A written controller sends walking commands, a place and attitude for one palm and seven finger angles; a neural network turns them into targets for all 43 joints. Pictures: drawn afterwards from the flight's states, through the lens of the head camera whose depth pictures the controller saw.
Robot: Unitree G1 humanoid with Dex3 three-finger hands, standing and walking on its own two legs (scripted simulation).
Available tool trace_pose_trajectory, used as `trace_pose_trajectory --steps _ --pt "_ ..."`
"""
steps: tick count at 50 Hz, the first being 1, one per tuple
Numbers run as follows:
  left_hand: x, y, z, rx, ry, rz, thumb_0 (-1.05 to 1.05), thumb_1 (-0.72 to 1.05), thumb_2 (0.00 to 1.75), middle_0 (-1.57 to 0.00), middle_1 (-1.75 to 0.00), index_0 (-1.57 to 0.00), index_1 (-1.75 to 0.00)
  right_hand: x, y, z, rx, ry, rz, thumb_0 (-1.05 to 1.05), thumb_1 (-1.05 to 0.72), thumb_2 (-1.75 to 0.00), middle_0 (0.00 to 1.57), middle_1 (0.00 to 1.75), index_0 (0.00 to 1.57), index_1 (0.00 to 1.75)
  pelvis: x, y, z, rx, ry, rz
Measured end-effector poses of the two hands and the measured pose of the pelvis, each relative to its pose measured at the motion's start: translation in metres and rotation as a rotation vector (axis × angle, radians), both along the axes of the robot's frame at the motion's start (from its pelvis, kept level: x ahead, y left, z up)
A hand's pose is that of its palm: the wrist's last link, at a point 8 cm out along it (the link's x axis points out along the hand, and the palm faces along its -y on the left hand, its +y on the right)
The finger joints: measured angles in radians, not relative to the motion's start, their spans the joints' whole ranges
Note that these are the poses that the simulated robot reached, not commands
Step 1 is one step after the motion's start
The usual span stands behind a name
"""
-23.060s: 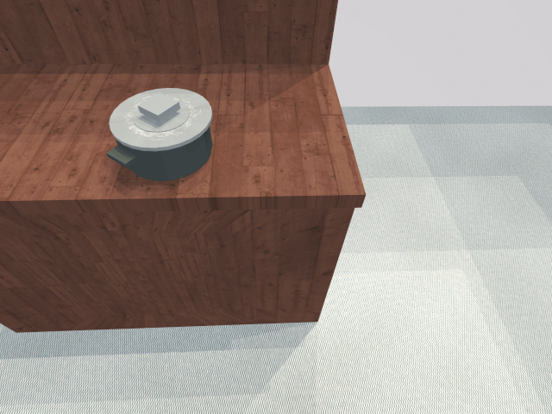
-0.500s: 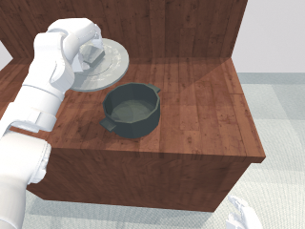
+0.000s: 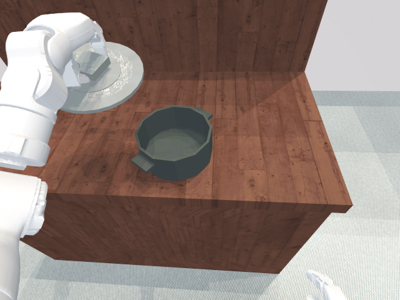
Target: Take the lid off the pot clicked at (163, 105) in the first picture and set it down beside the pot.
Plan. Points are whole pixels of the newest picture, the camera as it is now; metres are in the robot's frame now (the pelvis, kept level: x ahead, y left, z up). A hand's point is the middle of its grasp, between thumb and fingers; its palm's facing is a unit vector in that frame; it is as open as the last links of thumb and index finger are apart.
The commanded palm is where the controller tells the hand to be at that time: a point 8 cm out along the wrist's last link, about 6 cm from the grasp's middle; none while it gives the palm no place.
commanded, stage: move the lid sideways beside the pot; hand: left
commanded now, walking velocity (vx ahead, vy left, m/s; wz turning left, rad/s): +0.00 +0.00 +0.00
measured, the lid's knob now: (89, 64) +0.48 +0.22 +0.23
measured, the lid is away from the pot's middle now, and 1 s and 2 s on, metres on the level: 0.14 0.24 0.22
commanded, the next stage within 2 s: lower the lid onto the table in 0.80 s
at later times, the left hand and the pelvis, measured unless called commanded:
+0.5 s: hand (40, 69) +0.45 +0.29 +0.25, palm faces -0.18 -0.01 -0.98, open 8.9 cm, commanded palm +0.43 +0.28 +0.32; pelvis +0.00 +0.00 +0.00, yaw +0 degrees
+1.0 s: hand (28, 68) +0.46 +0.32 +0.25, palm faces -0.19 -0.04 -0.98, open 8.9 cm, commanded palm +0.44 +0.30 +0.31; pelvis +0.01 +0.02 +0.00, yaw +1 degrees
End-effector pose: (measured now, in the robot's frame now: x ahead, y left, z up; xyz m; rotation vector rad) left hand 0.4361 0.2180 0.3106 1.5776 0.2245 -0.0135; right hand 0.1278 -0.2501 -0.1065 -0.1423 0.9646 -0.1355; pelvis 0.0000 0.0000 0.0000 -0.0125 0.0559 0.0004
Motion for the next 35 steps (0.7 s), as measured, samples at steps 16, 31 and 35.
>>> trace_pose_trajectory --steps 16,31,35 --pt "0.005 0.041 -0.002 -0.015 0.028 0.094 -0.05 0.03 1.1 -0.84 -0.84 -0.61 -0.72 0.004 -0.001 0.003 -0.017 0.017 -0.003 0.01 -0.91 -0.9 0.2 0.3 0.2 0.3 0.002 0.0 0.0 -0.005 0.016 0.0" --pt "0.004 0.081 -0.004 -0.001 0.043 0.146 -0.05 0.03 1.1 -0.84 -0.84 -0.61 -0.72 -0.014 -0.008 -0.001 -0.055 0.104 -0.034 0.01 -0.91 -0.9 0.2 0.3 0.2 0.3 0.006 0.003 0.0 -0.014 0.03 0.008" --pt "0.004 0.088 -0.004 0.005 0.044 0.152 -0.05 0.03 1.1 -0.84 -0.84 -0.61 -0.72 -0.015 -0.006 -0.002 -0.054 0.114 -0.036 0.01 -0.91 -0.9 0.2 0.3 0.2 0.3 0.007 0.006 0.0 -0.016 0.035 0.009"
